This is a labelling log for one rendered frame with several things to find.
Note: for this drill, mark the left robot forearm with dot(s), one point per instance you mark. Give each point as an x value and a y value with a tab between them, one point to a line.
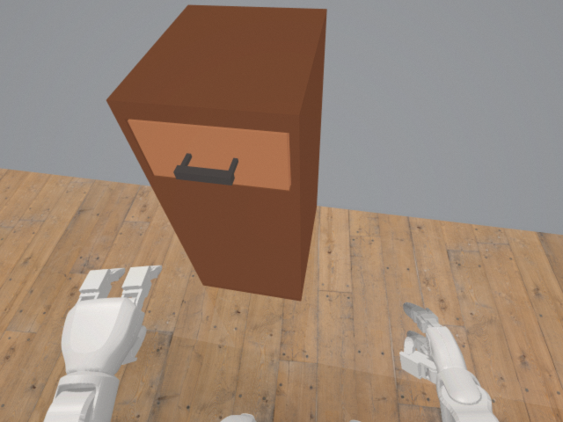
84	396

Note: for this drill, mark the drawer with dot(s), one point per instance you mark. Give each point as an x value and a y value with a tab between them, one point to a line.
263	156

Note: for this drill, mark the robot left hand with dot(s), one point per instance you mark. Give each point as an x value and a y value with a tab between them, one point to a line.
100	334

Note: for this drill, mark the robot right hand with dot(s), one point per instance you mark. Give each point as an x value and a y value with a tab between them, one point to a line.
435	352

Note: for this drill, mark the cabinet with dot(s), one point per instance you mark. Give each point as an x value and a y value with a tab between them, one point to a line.
258	68

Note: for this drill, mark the handle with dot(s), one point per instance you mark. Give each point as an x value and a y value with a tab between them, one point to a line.
214	176

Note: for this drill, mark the right robot forearm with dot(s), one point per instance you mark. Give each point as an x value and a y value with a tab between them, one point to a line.
461	397

